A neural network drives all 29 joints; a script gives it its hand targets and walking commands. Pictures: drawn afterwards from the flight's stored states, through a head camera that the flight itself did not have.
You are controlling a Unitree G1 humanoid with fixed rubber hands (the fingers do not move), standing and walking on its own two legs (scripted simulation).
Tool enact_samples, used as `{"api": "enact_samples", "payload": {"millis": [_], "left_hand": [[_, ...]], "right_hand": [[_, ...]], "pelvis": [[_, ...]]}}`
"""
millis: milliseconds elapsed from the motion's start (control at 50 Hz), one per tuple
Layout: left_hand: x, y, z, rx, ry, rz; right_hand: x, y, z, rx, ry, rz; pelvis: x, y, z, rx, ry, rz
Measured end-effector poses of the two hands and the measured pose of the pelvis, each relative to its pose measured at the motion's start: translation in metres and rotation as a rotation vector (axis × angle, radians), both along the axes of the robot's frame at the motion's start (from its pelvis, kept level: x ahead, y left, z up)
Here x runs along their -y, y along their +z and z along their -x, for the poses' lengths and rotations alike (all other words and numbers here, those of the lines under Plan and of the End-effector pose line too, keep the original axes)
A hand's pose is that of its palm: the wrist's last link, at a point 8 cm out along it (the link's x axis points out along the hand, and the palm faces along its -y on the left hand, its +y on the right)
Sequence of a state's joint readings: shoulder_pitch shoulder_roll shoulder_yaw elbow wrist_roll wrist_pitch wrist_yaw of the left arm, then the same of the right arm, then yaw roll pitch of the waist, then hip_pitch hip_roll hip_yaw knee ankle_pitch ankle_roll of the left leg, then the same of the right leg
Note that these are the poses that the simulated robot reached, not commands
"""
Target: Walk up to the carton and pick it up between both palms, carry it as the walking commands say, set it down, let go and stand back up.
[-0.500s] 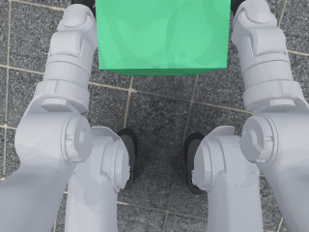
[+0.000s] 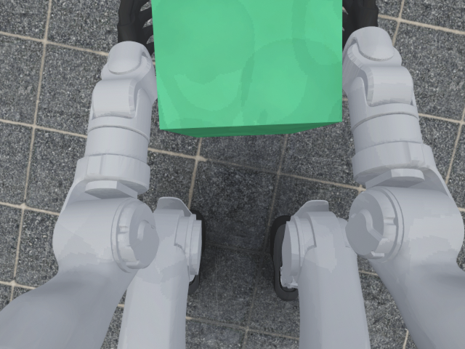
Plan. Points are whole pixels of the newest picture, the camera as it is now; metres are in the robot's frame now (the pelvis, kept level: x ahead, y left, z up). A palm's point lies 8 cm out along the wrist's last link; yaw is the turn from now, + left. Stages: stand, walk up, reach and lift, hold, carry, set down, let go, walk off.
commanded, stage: reach and lift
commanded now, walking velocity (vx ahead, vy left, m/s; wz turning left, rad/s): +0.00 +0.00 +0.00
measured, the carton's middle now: (243, 37) +0.57 +0.00 -0.19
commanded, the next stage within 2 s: none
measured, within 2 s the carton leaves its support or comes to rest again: neither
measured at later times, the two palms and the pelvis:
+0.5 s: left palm (120, 35) +0.52 +0.14 -0.06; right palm (380, 21) +0.54 -0.15 -0.06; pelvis +0.01 +0.00 +0.04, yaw +0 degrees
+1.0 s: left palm (81, 23) +0.50 +0.14 +0.02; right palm (424, 7) +0.52 -0.15 +0.02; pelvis +0.00 +0.00 +0.09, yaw -1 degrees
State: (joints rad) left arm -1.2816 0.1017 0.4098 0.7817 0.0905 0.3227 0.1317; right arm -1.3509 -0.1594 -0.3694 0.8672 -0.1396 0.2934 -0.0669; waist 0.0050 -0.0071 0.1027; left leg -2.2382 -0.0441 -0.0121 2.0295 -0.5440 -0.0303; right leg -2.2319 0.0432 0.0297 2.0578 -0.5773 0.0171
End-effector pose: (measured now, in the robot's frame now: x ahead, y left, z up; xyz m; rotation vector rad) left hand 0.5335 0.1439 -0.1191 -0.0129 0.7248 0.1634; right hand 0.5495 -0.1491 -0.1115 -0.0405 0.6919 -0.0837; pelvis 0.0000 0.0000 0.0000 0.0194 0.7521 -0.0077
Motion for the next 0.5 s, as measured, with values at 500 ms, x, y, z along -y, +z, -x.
{"api": "enact_samples", "payload": {"millis": [500], "left_hand": [[0.002, 0.059, 0.010, 0.004, 0.016, 0.002]], "right_hand": [[0.003, 0.054, 0.010, 0.000, -0.009, -0.025]], "pelvis": [[0.004, 0.040, -0.007, -0.026, -0.007, -0.003]]}}
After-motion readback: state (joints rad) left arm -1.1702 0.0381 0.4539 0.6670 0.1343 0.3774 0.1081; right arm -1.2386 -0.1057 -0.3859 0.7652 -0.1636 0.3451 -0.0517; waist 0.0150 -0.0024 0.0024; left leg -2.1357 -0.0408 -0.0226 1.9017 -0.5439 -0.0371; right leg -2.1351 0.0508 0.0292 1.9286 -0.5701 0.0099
